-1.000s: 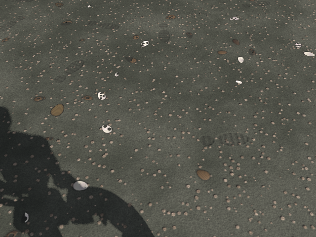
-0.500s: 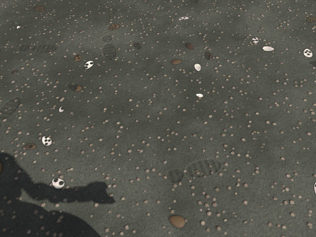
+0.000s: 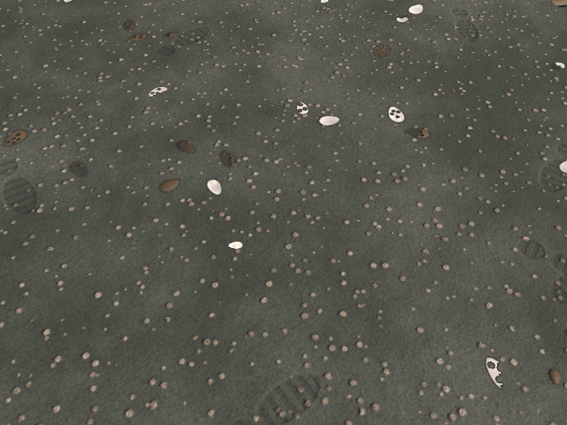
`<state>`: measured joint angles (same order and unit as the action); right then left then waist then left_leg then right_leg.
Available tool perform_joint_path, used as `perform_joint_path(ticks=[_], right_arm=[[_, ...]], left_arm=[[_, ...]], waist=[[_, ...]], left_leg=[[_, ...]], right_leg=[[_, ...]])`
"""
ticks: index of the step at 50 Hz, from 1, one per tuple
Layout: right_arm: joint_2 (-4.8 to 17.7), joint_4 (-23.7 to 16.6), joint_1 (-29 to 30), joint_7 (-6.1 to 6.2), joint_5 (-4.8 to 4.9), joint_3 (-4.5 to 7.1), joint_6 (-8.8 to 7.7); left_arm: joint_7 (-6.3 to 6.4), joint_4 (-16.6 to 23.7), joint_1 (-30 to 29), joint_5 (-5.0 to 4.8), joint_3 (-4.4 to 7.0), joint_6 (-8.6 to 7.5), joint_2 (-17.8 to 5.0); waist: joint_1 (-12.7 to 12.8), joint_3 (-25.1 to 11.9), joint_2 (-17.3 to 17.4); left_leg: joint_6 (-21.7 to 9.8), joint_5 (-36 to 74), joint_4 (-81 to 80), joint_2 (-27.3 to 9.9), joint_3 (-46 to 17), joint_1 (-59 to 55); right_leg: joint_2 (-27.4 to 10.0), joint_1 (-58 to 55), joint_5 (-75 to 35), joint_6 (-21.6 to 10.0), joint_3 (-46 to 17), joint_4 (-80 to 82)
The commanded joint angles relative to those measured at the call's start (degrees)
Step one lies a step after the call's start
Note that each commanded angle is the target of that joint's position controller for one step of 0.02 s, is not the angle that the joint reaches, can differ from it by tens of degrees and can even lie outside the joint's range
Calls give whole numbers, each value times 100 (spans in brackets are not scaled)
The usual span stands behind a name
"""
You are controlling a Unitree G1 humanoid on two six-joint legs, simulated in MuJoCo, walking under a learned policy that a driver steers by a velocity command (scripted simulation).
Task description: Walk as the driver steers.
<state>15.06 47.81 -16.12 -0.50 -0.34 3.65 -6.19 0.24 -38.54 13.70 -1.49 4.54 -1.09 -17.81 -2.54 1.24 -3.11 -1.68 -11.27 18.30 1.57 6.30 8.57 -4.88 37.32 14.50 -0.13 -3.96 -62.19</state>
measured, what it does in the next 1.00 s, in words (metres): walks ahead, turning right: right foot, then left foot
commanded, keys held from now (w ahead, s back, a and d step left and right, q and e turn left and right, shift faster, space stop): w+e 0.26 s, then no key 0.74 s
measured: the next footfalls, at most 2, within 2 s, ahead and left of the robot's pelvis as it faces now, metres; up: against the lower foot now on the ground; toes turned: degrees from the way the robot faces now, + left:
right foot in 0.28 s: +0.30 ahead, -0.16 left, +0.00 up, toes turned -13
left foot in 0.74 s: +0.47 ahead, +0.02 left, +0.00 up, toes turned -15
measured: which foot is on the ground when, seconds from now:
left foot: down 0.00-0.26, up 0.28-0.72, down 0.74-1.00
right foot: up 0.00-0.26, down 0.28-1.00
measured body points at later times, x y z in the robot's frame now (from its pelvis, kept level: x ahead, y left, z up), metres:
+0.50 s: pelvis +0.24 -0.08 +0.00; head +0.29 -0.11 +0.44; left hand +0.44 +0.15 -0.10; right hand +0.32 -0.39 -0.12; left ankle +0.31 +0.08 -0.67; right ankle +0.26 -0.15 -0.74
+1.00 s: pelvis +0.36 -0.07 -0.01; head +0.37 -0.07 +0.44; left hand +0.52 +0.16 -0.14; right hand +0.45 -0.35 -0.12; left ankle +0.43 +0.03 -0.74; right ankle +0.26 -0.15 -0.74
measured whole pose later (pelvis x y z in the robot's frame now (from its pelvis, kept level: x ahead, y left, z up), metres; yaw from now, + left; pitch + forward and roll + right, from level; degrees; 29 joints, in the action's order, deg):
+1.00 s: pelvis +0.36 -0.07 -0.01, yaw -16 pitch +0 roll +0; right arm 13.4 47.1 -5.3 -0.6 -0.4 1.9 -1.7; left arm 1.2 -48.0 13.0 0.6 1.9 1.4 -14.0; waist 0.5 1.1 -0.3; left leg -0.3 -12.1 31.1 -0.2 0.6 19.4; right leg 2.3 7.9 22.0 -1.5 -2.1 -29.5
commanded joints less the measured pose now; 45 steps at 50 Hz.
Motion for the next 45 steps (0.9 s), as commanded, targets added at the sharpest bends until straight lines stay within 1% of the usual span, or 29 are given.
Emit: perform_joint_path(ticks=[1, 5, 7, 9, 11, 12, 13, 14, 15, 16, 17, 18, 19, 20, 21, 23, 25, 27, 30, 32, 35, 36, 37, 38, 39, 40, 41, 42, 45], right_arm=[[898, -327, 297, 30, 13, 215, -72], [1041, -216, 120, 68, 50, 230, 21], [1135, -138, -49, 73, 96, 251, 83], [1239, -88, -119, 75, 157, 284, 160], [1418, -106, -71, 111, 201, 338, 231], [1506, -123, -44, 136, 217, 366, 274], [1484, -157, 51, 163, 243, 353, 309], [1252, -242, -9, 182, 152, 253, 284], [362, -578, -662, 77, -118, -47, 151], [884, -521, -265, -8, 64, 9, -30], [1143, -621, 241, -37, 277, 90, -62], [1033, -626, 328, 2, 221, 46, -56], [1008, -562, 378, 52, 98, 56, -11], [1050, -531, 290, 71, 72, 87, 76], [995, -489, 153, 87, 69, 89, 171], [793, -404, -34, 130, 26, 52, 295], [659, -430, 99, 161, -17, 21, 345], [563, -470, 356, 145, -16, -15, 359], [548, -551, 788, 92, 28, -31, 355], [587, -596, 954, 69, 31, -13, 360], [630, -618, 961, 35, -21, 23, 333], [627, -572, 815, 26, -62, 28, 304], [850, -563, 764, 53, -115, 69, 275], [1140, -620, 830, 99, -141, 116, 287], [800, -569, 878, 112, -115, 49, 349], [535, -576, 990, 85, -27, -7, 404], [478, -584, 1097, 53, -3, -25, 439], [520, -597, 1144, 20, -3, -21, 447], [594, -494, 1140, -26, -9, -1, 388]], left_arm=[[-51, 498, -127, 7, 16, -66, -140], [-205, 704, -855, 20, -53, -132, -8], [-278, 842, -1155, 3, -65, -134, 4], [-342, 972, -1308, -7, -41, -126, -64], [-363, 1007, -1100, 23, 56, -94, -257], [-354, 935, -685, 34, 152, -69, -430], [-314, 713, 181, 24, 306, -51, -672], [-197, 493, 1090, 54, 477, -4, -1045], [-130, 587, 785, 96, 520, -55, -1735], [-150, 779, 961, 144, 367, -125, -1241], [-190, 693, 686, 203, 240, -184, -913], [-196, 627, 411, 128, 184, -214, -725], [-187, 636, 79, 87, 131, -215, -566], [-171, 674, -139, 142, 90, -223, -511], [-165, 654, -255, 188, 93, -237, -563], [-140, 520, -334, 204, 101, -302, -626], [-88, 377, -332, 191, 86, -303, -617], [-31, 264, -346, 180, 62, -242, -576], [11, 67, -218, 202, 36, -161, -569], [-2, -79, -162, 214, 7, -125, -533], [-17, -236, -242, 162, -43, -85, -452], [-11, -281, -263, 121, -76, -79, -384], [-3, -323, -27, 191, -115, -115, -271], [-17, -406, 527, 323, -118, -169, -237], [21, -537, 753, 300, -157, -154, -99], [43, -521, 470, 292, -168, -89, -193], [65, -520, 300, 250, -141, -7, -272], [80, -534, 148, 220, -123, 82, -322], [96, -554, 87, 229, -111, 221, -320]], waist=[[98, -30, 700], [-176, 170, 639], [-264, 279, 632], [-226, 337, 678], [26, 98, 863], [303, -183, 936], [810, -627, 830], [1227, -1108, 356], [392, -1662, -1330], [868, -2643, -671], [881, -1877, -276], [643, -1268, 145], [459, -903, 293], [264, -765, 213], [123, -745, 168], [-15, -735, 134], [-6, -730, 31], [80, -747, -89], [296, -720, -141], [366, -643, -183], [275, -541, -213], [139, -550, -126], [225, -685, 179], [602, -935, 730], [619, -1179, 1150], [479, -1049, 1118], [417, -889, 926], [353, -704, 777], [326, -575, 679]], left_leg=[[-917, 1590, -943, -1628, -839, -460], [-740, 1748, -909, -1538, -162, -632], [-687, 1839, -843, -1640, -13, -895], [-606, 2340, -638, -1763, 128, -1206], [-493, 4114, 29, -1783, 349, -1411], [-436, 4978, 723, -1749, 453, -1421], [-294, 5146, 1823, -1591, 612, -1067], [-37, 3758, 3465, -1361, 581, 262], [338, -2157, 5656, -224, 226, 2907], [319, -2508, 6390, -122, -1049, 3216], [265, -1981, 6307, -409, -1086, 3425], [253, -1564, 5809, -658, -992, 3322], [296, -1382, 5387, -810, -945, 3083], [315, -1256, 5209, -889, -970, 2642], [358, -1128, 5041, -872, -947, 2302], [485, -805, 4559, -792, -855, 2034], [553, -340, 3934, -728, -827, 2041], [561, 241, 3228, -697, -812, 1933], [541, 829, 2356, -607, -809, 1707], [497, 732, 2001, -559, -842, 1627], [282, 477, 1310, -447, -800, 1325], [160, 1163, 680, -418, -772, 879], [23, 2879, 518, -755, -1132, 270], [-290, 4240, 912, -1273, -1503, -470], [-726, 3911, 1035, -1439, -1694, -686], [-746, 3178, 945, -1334, -1725, -449], [-604, 2471, 908, -1142, -1571, -250], [-468, 2122, 940, -964, -1418, -61], [-295, 1950, 987, -795, -1230, 140]], right_leg=[[-230, 554, -738, 47, -128, 594], [-105, 265, -1600, -48, 289, 1829], [-42, 236, -1523, -129, 456, 2193], [55, 161, -1143, -276, 605, 2445], [388, -424, -550, -508, 897, 2563], [617, -1015, -316, -658, 1033, 2620], [861, -2210, -650, -865, 1098, 3010], [486, -3985, -1173, -1139, 301, 3188], [-1280, -5972, -1792, -2218, -2855, 3376], [-1743, -6088, -2087, -2526, -3965, 4032], [-1550, -5467, -3200, -2210, -2820, 3994], [-1240, -4638, -3726, -1926, -1982, 3919], [-1007, -3907, -3897, -1722, -1510, 4014], [-890, -3299, -4144, -1642, -1227, 4184], [-830, -2896, -4290, -1631, -1072, 4342], [-714, -2515, -4746, -1648, -673, 4493], [-572, -2496, -4868, -1554, -358, 4512], [-393, -2566, -4620, -1381, -99, 4482], [-384, -2734, -4145, -1263, -87, 4451], [-487, -2873, -3850, -1262, -245, 4350], [-555, -2955, -3373, -1166, -506, 3926], [-414, -2859, -2954, -979, -505, 3723], [-113, -2704, -2305, -690, -438, 3507], [280, -2278, -1082, -439, -275, 3308], [442, -2088, -104, -205, -86, 3326], [428, -2165, 124, -104, -37, 3472], [436, -2168, 37, -112, -18, 3542], [447, -2184, -122, -162, -36, 3580], [371, -2395, -553, -245, -130, 3651]])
